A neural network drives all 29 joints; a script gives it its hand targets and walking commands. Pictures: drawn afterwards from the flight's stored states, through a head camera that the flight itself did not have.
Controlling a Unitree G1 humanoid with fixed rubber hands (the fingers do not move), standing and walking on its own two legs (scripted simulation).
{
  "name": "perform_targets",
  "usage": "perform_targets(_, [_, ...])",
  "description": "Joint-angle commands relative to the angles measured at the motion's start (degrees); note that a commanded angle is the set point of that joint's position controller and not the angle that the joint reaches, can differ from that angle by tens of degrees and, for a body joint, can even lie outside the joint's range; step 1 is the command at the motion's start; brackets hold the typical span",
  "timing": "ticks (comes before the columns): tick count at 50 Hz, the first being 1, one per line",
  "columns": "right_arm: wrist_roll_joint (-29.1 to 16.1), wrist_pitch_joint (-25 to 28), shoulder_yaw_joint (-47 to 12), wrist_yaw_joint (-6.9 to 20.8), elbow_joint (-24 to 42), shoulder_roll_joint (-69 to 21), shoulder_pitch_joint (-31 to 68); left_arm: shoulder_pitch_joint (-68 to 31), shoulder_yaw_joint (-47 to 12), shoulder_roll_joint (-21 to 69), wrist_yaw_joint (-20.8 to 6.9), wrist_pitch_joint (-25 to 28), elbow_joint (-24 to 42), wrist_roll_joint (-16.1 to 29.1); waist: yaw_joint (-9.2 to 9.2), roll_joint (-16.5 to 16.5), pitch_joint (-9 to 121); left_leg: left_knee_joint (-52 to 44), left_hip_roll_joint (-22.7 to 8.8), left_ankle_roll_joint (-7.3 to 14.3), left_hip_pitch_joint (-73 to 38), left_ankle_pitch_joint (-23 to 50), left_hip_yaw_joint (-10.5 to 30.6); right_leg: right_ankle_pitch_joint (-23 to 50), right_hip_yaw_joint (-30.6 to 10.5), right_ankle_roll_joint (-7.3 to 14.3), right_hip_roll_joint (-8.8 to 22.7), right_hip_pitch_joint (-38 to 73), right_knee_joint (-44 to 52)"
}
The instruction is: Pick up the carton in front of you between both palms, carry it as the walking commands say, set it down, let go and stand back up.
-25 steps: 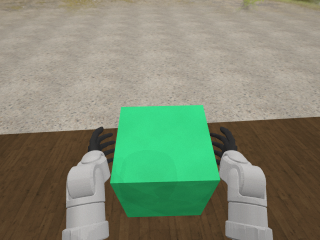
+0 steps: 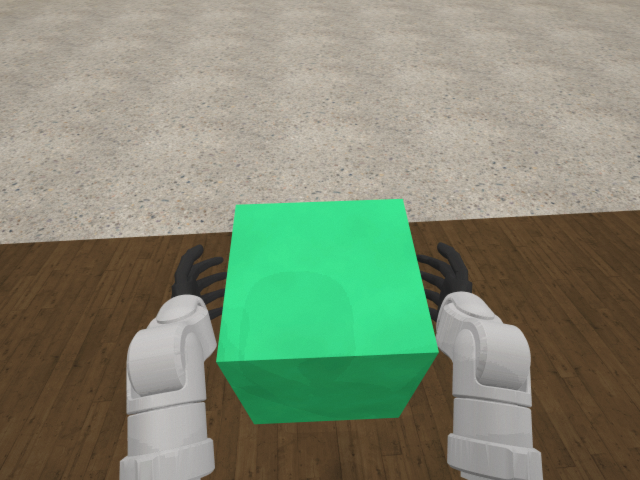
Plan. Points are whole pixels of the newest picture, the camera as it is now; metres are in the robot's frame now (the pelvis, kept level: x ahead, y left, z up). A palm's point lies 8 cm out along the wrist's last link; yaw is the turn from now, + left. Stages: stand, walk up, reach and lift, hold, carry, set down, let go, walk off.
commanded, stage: carry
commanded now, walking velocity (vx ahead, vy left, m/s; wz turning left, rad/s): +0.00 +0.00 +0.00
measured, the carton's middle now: (323, 319) +0.34 +0.00 +0.03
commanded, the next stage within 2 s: none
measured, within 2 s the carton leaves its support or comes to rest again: neither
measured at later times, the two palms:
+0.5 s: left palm (195, 323) +0.28 +0.14 +0.11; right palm (471, 317) +0.28 -0.16 +0.10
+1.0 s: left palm (193, 298) +0.32 +0.16 +0.10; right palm (451, 296) +0.32 -0.15 +0.10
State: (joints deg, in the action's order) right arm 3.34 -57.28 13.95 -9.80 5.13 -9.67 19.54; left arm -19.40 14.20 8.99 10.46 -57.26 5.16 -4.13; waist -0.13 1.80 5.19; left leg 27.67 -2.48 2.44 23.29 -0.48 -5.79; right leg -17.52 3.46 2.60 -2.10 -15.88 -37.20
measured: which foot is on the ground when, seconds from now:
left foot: down 0.00-1.00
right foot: down 0.00-1.00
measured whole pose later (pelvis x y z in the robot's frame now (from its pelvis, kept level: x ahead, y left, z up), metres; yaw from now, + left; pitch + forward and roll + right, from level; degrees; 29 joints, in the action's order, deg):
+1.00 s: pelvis +0.01 +0.00 +0.00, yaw +0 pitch +3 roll -1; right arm 3.0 -57.3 14.0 -10.0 5.0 -9.4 20.6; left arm -20.5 14.3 8.8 10.9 -57.7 5.6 -4.0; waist -0.1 1.4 4.7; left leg 28.8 -2.6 2.6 23.2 -1.7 -6.3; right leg -18.3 3.1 2.6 -2.0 -15.6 -37.5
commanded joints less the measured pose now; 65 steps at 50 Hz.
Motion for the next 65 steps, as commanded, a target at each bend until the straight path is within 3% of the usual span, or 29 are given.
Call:
perform_targets(1, [-7.7,0.4,-33.4,0.3,1.1,-38.2,27.4,-30.5,-34.3,39.7,0.3,0.6,3.5,7.7,-0.71,2.8,21.4,0.6,-9.5,2.7,-19.1,32.3,8.1,14.9,-5.8,0.1,6.4,1.4,2.5])
perform_targets(3, [-8.1,0.6,-34.1,0.0,6.1,-37.9,28.8,-28.5,-34.8,40.6,0.3,0.4,4.7,8.6,0.09,1.8,21.9,1.5,-9.2,3.3,-18.9,28.2,7.6,12.3,-5.9,-0.1,6.7,0.8,3.6])
perform_targets(6, [-7.9,-0.6,-32.4,-0.2,1.1,-38.6,28.1,-29.6,-33.1,39.5,0.5,-0.2,3.5,7.6,-0.77,-1.2,18.1,2.1,-7.2,1.4,-13.7,19.5,5.2,29.0,-7.2,1.2,8.7,4.0,5.5])
perform_targets(8, [-8.0,-0.5,-33.8,0.2,3.3,-39.1,29.0,-29.7,-33.7,39.4,-0.4,-0.2,2.7,9.1,-0.9,-5.4,18.3,1.5,-6.4,1.6,-13.1,20.9,4.9,29.5,-5.4,0.6,8.8,4.1,3.8])
perform_targets(9, [-8.7,-0.3,-34.9,0.1,3.6,-39.6,32.0,-30.9,-33.1,39.3,-0.1,0.1,4.4,7.6,0.29,-3.1,19.2,2.0,-7.4,3.0,-14.4,21.6,5.6,26.9,-6.7,0.8,8.4,4.6,4.7])
perform_targets(14, [-8.3,-0.8,-33.1,-0.6,1.4,-36.7,31.1,-25.3,-30.3,37.7,0.9,-0.6,-1.8,4.4,-0.82,-5.2,15.6,1.5,-5.8,0.4,-11.2,16.0,4.2,35.2,-6.4,1.4,10.7,4.0,3.8])
perform_targets(16, [-8.3,-0.7,-32.5,-0.5,-0.4,-38.0,29.9,-31.4,-32.4,37.6,0.6,-0.1,2.9,7.9,0.56,-2.5,16.2,2.7,-5.8,0.8,-12.6,17.1,4.2,34.6,-8.0,-0.1,10.1,2.9,5.1])
perform_targets(18, [-8.7,-0.1,-32.2,-0.6,1.2,-40.0,31.8,-33.7,-34.2,39.4,0.6,0.2,5.2,8.8,0.57,1.2,16.7,1.3,-6.1,0.9,-12.9,17.0,4.9,30.4,-7.9,0.7,10.5,3.8,4.8])
perform_targets(20, [-8.5,-0.6,-32.3,-0.5,0.3,-38.4,32.9,-28.5,-30.4,37.8,1.1,-0.7,-2.3,5.8,-0.58,-1.3,12.8,-0.3,-6.9,0.3,-14.2,7.6,5.4,16.5,-9.4,1.4,9.4,-2.3,9.3])
perform_targets(22, [-7.2,-0.5,-29.8,-0.4,-2.6,-37.9,31.5,-34.3,-32.3,40.3,1.0,-0.6,-0.4,6.8,-0.33,2.0,11.6,-3.3,-7.4,0.9,-10.9,-1.6,7.8,4.8,-8.5,2.6,8.9,-1.0,10.3])
perform_targets(27, [-7.0,-0.7,-32.2,-0.4,1.1,-39.7,34.6,-31.6,-30.5,42.8,0.0,-1.3,-4.3,7.1,-1.38,-1.8,7.5,-8.0,-7.8,-0.3,-7.9,-19.9,10.0,-9.7,-9.8,2.4,7.5,-6.5,14.5])
perform_targets(28, [-6.9,-1.1,-31.0,-0.7,-3.7,-40.8,33.0,-38.0,-32.2,41.4,0.3,-0.6,0.6,7.9,-0.68,-1.0,7.8,-8.3,-7.4,0.2,-6.4,-17.8,10.2,-7.8,-8.8,2.3,7.6,-4.2,13.2])
perform_targets(29, [-7.9,-0.7,-32.9,-0.4,0.3,-39.6,35.9,-31.3,-30.0,41.8,0.1,-1.5,-5.2,6.1,-1.46,-0.7,7.6,-7.8,-7.7,0.4,-7.7,-15.2,10.2,-6.2,-10.0,2.8,7.7,-5.1,14.2])
perform_targets(33, [-8.3,0.1,-32.6,0.1,2.0,-41.4,36.7,-34.6,-32.5,44.2,0.4,-0.6,-0.6,7.1,-0.06,0.6,14.3,-6.0,-7.2,0.2,-11.2,-2.3,8.4,-1.8,-6.6,2.0,7.4,-3.5,9.7])
perform_targets(34, [-10.1,-0.6,-32.8,0.5,-3.6,-42.8,34.9,-35.0,-31.7,41.9,0.8,-0.6,-0.9,6.8,-0.75,1.3,15.0,-5.8,-7.2,0.5,-10.7,-0.3,8.2,1.1,-7.2,1.9,7.3,-0.8,9.5])
perform_targets(36, [-9.7,0.4,-34.1,0.3,2.5,-41.5,36.3,-32.1,-32.5,44.6,0.5,-0.3,-1.8,7.5,-1.18,-3.9,16.9,-1.6,-7.9,2.0,-12.1,9.2,7.0,13.6,-6.3,1.7,7.8,1.5,7.2])
perform_targets(37, [-10.1,0.2,-34.3,0.1,2.2,-40.7,34.7,-27.6,-31.9,43.8,0.6,-0.4,-2.6,6.7,-0.65,1.3,17.8,-2.8,-8.1,1.5,-12.3,7.0,7.5,9.6,-7.0,1.8,7.6,0.9,7.5])
perform_targets(38, [-9.4,-0.3,-34.4,0.2,0.1,-41.8,31.5,-28.6,-31.0,41.5,0.7,-0.2,-1.2,5.6,-1.16,-1.2,16.8,-1.6,-8.6,1.9,-12.6,10.3,7.6,13.3,-7.4,1.4,7.6,0.8,7.4])
perform_targets(42, [-8.7,0.3,-33.2,0.3,2.5,-40.9,31.8,-34.1,-36.0,43.0,0.2,0.5,4.8,9.8,0.13,4.5,21.0,0.5,-8.9,2.3,-17.9,25.0,6.5,15.4,-6.6,0.8,7.1,0.5,3.8])
perform_targets(44, [-7.7,0.5,-32.9,0.0,2.6,-40.4,29.5,-31.6,-35.5,42.5,0.3,0.1,3.3,9.1,-1.9,0.4,19.9,0.6,-9.3,3.0,-16.4,24.4,7.7,17.3,-6.9,1.1,7.4,1.4,4.1])
perform_targets(45, [-8.3,0.8,-33.1,-0.2,3.0,-40.3,32.1,-32.1,-35.1,42.2,0.3,0.5,4.8,9.2,0.22,4.6,21.7,2.5,-8.8,3.4,-16.9,29.0,6.7,19.2,-6.6,0.8,7.4,2.6,3.5])
perform_targets(46, [-8.0,0.3,-34.1,-0.3,2.7,-39.5,29.4,-30.6,-35.6,40.5,0.5,0.7,5.1,9.4,-0.03,-0.8,21.6,2.2,-8.9,3.6,-17.9,28.8,6.7,20.0,-6.3,0.6,7.2,2.0,3.6])
perform_targets(48, [-7.5,0.2,-32.8,-0.4,1.3,-38.5,27.8,-31.3,-34.6,39.8,0.6,0.5,5.4,9.1,0.23,1.1,21.8,3.4,-7.8,3.5,-15.9,30.1,5.9,24.2,-6.6,-0.4,8.1,3.8,3.7])
perform_targets(51, [-8.3,-0.1,-34.5,-0.1,4.4,-37.3,29.3,-27.1,-33.0,41.4,0.5,-0.4,-0.1,7.9,-1.49,-2.7,18.4,2.0,-7.9,2.8,-14.8,25.4,5.8,24.7,-6.4,0.1,8.2,2.3,5.1])
perform_targets(57, [-9.4,0.2,-34.7,0.3,6.2,-41.1,33.6,-31.0,-34.1,42.6,-0.5,0.1,3.2,9.6,-0.61,-3.4,18.7,0.2,-7.7,2.5,-15.0,16.0,7.0,19.5,-7.0,1.6,8.6,3.0,5.4])
perform_targets(60, [-8.3,0.1,-33.5,0.8,3.0,-40.0,31.8,-32.3,-34.5,42.1,-0.3,0.1,3.4,8.7,-0.43,1.1,17.7,-2.5,-7.6,2.0,-13.4,2.9,7.9,6.5,-8.2,2.0,8.5,0.9,7.9])
perform_targets(61, [-7.6,-0.4,-33.6,0.3,2.4,-38.3,30.1,-28.8,-33.3,40.4,-0.1,-0.5,0.1,7.7,-0.68,-2.2,15.1,-3.1,-7.7,1.7,-12.4,5.6,8.2,7.5,-7.5,1.4,8.0,1.4,7.3])
perform_targets(63, [-6.9,-0.4,-32.3,-0.2,-0.2,-39.0,31.2,-32.9,-34.5,40.7,0.2,-0.2,1.7,7.4,-0.04,1.6,16.0,-3.3,-8.7,2.0,-13.7,8.8,7.6,7.2,-6.6,1.0,7.4,0.2,6.3])
perform_targets(65, [-8.0,0.0,-33.9,0.2,2.2,-39.3,30.8,-30.7,-33.8,41.3,0.0,-0.3,1.6,7.6,-0.41,0.6,17.1,-1.2,-9.0,2.5,-14.7,11.5,7.3,10.0,-7.0,0.6,7.5,1.3,7.7])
